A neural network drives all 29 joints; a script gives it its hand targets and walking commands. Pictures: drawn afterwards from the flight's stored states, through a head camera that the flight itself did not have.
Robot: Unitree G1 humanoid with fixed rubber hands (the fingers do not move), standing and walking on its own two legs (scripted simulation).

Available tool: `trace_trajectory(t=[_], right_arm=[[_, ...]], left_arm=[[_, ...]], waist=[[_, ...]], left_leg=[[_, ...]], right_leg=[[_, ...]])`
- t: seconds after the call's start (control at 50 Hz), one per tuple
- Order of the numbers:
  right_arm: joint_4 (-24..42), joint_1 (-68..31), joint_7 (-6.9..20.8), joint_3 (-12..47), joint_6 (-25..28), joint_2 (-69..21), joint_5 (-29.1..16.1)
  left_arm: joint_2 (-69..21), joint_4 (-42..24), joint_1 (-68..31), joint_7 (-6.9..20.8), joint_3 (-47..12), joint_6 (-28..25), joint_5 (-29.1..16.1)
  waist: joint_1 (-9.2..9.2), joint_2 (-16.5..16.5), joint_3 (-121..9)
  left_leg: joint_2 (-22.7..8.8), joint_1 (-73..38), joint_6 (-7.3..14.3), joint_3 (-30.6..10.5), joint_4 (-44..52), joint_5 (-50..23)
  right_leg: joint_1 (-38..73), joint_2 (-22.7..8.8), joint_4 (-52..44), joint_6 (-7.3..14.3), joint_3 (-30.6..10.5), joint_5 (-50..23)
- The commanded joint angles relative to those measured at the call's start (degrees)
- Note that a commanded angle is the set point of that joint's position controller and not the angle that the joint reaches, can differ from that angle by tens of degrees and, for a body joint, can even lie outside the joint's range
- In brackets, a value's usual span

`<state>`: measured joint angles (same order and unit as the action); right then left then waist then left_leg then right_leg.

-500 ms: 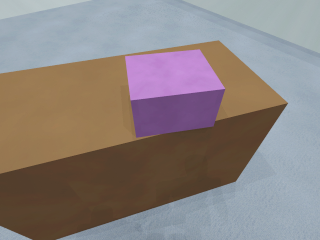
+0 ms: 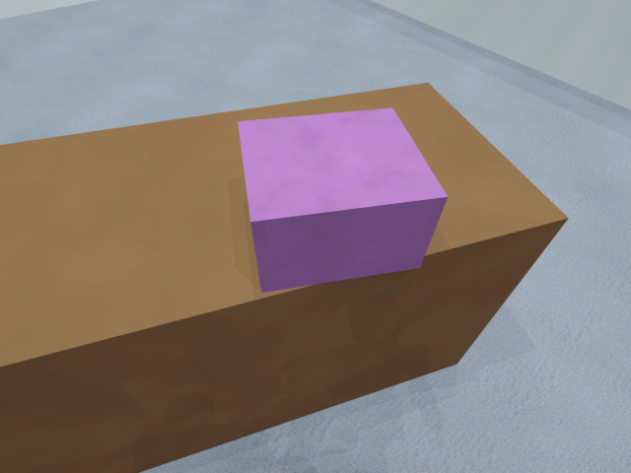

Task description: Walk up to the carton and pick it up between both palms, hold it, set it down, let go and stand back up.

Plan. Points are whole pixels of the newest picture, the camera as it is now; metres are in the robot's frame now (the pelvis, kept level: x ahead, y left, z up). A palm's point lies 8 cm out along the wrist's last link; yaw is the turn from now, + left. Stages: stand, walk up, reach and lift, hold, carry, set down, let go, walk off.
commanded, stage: walk up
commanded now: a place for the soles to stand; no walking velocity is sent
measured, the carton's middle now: (330, 195) +0.53 -0.03 +0.03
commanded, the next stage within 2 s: none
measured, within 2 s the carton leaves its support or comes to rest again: neither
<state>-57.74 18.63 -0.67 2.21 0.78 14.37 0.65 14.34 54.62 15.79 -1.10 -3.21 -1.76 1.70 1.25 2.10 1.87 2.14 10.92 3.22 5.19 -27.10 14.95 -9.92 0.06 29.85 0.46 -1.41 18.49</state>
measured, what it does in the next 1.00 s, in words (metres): lifts its right foot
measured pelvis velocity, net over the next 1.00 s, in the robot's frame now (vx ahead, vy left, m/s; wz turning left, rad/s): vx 0.03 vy -0.09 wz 0.09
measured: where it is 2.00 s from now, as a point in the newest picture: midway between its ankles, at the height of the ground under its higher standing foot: outside the picture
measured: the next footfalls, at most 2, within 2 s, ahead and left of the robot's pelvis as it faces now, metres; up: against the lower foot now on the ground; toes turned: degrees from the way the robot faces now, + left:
right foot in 1.08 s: +0.22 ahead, -0.25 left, +0.00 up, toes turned +2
left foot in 1.62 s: +0.01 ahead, +0.01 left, +0.00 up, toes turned +16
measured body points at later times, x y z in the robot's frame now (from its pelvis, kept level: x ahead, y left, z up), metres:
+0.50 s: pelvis +0.00 -0.01 +0.00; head +0.00 +0.00 +0.45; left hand +0.02 +0.24 -0.15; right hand +0.05 -0.27 -0.14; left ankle +0.00 +0.08 -0.74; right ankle -0.03 -0.11 -0.74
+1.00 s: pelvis +0.03 -0.09 +0.00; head +0.05 -0.06 +0.45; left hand +0.12 +0.19 -0.14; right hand -0.05 -0.35 -0.12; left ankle +0.00 +0.08 -0.74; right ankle +0.17 -0.24 -0.70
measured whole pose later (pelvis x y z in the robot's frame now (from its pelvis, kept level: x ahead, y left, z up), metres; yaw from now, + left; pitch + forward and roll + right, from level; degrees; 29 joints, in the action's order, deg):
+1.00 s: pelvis +0.03 -0.09 +0.00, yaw +5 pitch -4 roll +0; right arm -58.1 29.2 -2.2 -0.1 2.8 13.5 1.9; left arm 18.7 50.7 9.9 1.6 0.8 1.2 2.5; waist 4.0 3.6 6.9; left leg -4.0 7.6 -2.7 -2.8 -28.7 17.3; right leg -28.4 -5.9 42.8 -1.9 -0.4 12.8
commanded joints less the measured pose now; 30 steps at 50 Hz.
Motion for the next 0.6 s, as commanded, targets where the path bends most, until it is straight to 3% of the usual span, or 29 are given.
trace_trajectory(t=[0.0,0.1,0.24,0.44,0.58], right_arm=[[2.29,1.30,-0.08,-1.05,0.77,6.29,0.34],[2.75,0.44,-0.01,-0.49,0.43,4.78,0.72],[1.51,0.72,-0.25,-0.83,0.69,6.07,0.43],[0.71,-0.24,-0.34,-0.82,0.24,6.27,0.19],[0.16,0.46,-0.29,-0.90,0.34,6.83,0.12]], left_arm=[[6.47,-0.46,4.84,-0.44,1.47,-0.55,-0.25],[7.27,0.17,3.44,-0.52,1.62,0.12,-0.29],[6.66,0.94,2.53,-0.39,1.49,0.10,-0.52],[6.18,1.59,2.46,-0.16,1.50,0.48,-0.42],[5.64,1.77,2.77,-0.02,1.41,0.38,-0.31]], waist=[[-1.34,-1.32,-1.99],[-1.02,2.73,0.80],[-0.44,-0.35,1.15],[-0.44,-2.84,2.90],[-0.56,-3.11,3.77]], left_leg=[[-7.45,-2.09,1.62,-7.89,0.84,-17.90],[-5.76,1.78,0.37,-6.92,-0.84,-7.37],[-7.15,-2.00,0.87,-7.93,-0.02,-13.97],[-7.65,-1.78,1.93,-10.37,3.00,-8.34],[-8.06,-0.67,2.31,-12.32,5.25,-5.18]], right_leg=[[0.54,-5.64,-2.51,3.33,-4.77,-19.41],[1.61,-8.44,-6.92,5.20,-8.57,-21.00],[0.34,-5.99,-5.51,3.53,-5.29,-23.09],[-2.58,-4.38,-5.49,3.03,-3.90,-8.96],[-2.67,-3.78,-5.64,2.79,-3.28,-4.69]])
